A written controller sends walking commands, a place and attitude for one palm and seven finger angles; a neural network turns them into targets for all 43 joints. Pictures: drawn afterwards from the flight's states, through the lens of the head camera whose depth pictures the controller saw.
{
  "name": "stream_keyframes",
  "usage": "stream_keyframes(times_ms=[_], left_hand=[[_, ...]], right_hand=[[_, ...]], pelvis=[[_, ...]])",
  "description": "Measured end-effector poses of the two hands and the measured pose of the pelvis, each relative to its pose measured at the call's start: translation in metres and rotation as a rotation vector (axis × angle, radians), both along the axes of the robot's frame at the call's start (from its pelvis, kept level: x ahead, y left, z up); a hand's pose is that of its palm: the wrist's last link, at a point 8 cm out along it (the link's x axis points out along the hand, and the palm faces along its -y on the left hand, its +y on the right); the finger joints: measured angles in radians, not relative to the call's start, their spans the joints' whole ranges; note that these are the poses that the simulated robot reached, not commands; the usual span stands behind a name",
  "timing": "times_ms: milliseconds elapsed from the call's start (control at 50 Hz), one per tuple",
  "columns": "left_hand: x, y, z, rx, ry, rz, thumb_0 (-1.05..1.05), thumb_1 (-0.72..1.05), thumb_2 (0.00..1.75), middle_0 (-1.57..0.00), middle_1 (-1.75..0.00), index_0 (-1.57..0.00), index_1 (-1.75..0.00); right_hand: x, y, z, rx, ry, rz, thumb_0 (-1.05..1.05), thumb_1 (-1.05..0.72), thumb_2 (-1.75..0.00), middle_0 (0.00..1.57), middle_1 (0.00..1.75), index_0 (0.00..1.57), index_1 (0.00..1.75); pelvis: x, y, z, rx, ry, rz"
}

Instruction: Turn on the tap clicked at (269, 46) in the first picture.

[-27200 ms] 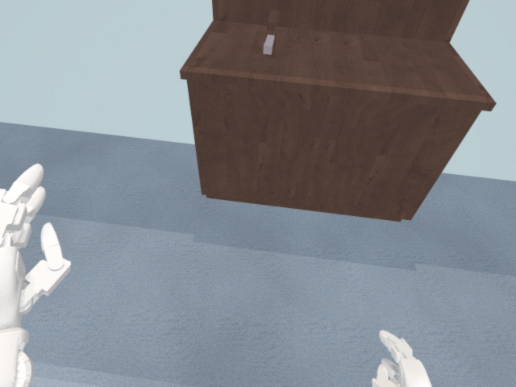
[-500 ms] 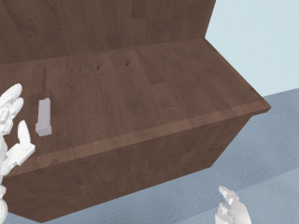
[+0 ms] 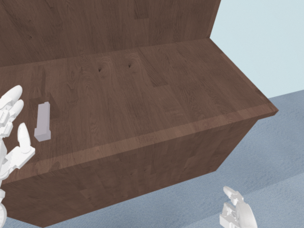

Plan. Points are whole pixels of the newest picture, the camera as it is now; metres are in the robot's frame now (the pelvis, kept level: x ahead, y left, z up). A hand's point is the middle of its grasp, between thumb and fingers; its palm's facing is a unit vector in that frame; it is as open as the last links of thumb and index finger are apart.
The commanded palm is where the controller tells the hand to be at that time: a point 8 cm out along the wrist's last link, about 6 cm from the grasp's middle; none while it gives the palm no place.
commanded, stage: shuffle to correct the standing spot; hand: left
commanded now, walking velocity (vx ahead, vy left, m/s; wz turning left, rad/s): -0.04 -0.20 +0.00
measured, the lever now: (42, 133) +0.32 +0.31 +0.06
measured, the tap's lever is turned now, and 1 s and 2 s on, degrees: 0 0 0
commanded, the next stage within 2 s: none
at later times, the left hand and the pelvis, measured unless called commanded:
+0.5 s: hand (34, 150) +0.22 +0.24 +0.16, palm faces +0.32 -0.85 -0.42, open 7.4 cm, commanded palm +0.16 +0.28 +0.18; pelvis +0.00 +0.00 +0.00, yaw +0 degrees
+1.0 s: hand (33, 151) +0.22 +0.24 +0.16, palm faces +0.32 -0.86 -0.40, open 7.4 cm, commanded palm +0.16 +0.28 +0.18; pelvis +0.00 +0.00 +0.00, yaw +0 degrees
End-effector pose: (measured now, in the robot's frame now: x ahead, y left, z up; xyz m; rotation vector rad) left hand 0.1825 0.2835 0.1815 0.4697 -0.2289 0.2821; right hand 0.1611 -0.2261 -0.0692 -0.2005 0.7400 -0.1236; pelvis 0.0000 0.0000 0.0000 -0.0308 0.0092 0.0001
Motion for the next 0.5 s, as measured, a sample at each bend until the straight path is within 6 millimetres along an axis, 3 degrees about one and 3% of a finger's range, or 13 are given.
stream_keyframes(times_ms=[240,500], left_hand=[[0.0011,-0.0045,-0.0063,-0.035,-0.004,0.011,0.02,0.89,0.90,-0.21,-0.30,-0.21,-0.30],[0.0008,-0.0030,-0.0018,0.002,0.013,0.005,0.02,0.89,0.90,-0.21,-0.30,-0.21,-0.30]], right_hand=[[-0.0012,-0.0083,-0.0039,-0.008,0.010,-0.017,0.01,-0.90,-0.90,0.20,0.30,0.21,0.30],[-0.0037,-0.0042,-0.0038,0.005,0.021,-0.008,0.01,-0.90,-0.90,0.20,0.30,0.21,0.30]], pelvis=[[0.0014,-0.0036,-0.0035,0.003,-0.005,0.000],[0.0004,-0.0037,-0.0012,0.000,0.001,0.002]])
